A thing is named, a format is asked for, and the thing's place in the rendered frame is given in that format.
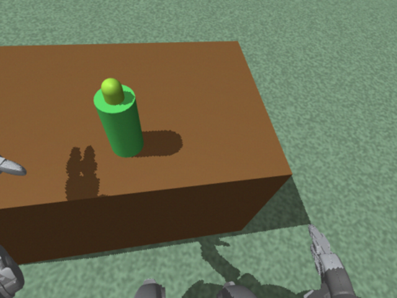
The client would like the left robot hand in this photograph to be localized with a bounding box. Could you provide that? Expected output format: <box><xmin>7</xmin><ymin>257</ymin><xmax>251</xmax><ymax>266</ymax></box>
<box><xmin>0</xmin><ymin>155</ymin><xmax>27</xmax><ymax>176</ymax></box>

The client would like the bottle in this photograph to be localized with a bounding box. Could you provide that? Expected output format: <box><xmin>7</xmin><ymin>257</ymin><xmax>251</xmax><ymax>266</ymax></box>
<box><xmin>94</xmin><ymin>78</ymin><xmax>144</xmax><ymax>158</ymax></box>

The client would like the right robot hand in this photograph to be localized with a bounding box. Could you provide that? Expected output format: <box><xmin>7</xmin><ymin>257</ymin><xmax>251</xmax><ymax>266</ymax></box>
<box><xmin>303</xmin><ymin>224</ymin><xmax>355</xmax><ymax>298</ymax></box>

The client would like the left robot arm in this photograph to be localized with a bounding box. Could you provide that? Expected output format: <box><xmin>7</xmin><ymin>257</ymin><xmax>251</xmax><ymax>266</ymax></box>
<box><xmin>0</xmin><ymin>245</ymin><xmax>25</xmax><ymax>298</ymax></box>

